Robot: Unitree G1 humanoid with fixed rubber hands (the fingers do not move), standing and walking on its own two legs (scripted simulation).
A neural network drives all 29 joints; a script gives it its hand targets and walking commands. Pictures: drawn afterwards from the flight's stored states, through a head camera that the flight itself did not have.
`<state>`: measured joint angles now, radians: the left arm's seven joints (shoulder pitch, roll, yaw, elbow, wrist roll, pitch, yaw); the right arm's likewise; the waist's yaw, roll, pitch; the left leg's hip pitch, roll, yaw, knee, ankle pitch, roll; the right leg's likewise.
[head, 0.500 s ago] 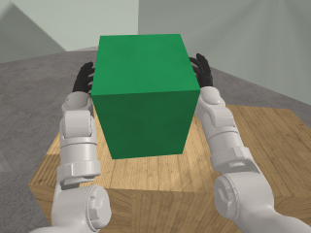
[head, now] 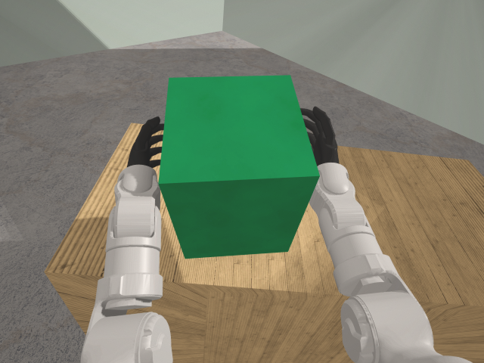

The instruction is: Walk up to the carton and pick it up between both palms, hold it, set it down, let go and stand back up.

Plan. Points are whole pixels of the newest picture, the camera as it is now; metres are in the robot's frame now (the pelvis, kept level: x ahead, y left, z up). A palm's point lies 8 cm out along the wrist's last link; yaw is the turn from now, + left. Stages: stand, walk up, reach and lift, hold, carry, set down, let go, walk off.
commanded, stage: set down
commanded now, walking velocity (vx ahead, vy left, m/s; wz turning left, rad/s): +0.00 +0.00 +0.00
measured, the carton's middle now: (234, 173) +0.41 +0.01 +0.14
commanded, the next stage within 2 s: none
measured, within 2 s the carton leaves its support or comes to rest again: neither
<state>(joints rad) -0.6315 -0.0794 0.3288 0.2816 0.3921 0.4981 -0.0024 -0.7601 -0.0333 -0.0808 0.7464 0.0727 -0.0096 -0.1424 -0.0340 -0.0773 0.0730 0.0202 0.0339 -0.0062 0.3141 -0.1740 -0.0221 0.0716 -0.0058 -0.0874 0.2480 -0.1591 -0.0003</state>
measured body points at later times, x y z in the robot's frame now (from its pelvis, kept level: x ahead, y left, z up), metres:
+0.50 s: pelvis +0.00 +0.00 +0.00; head -0.02 +0.03 +0.45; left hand +0.39 +0.17 +0.12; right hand +0.42 -0.12 +0.16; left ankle +0.01 +0.13 -0.75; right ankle +0.00 -0.11 -0.75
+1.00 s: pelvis +0.01 +0.00 +0.00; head +0.00 +0.02 +0.45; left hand +0.39 +0.17 +0.09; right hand +0.43 -0.12 +0.14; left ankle +0.01 +0.13 -0.75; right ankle +0.00 -0.11 -0.75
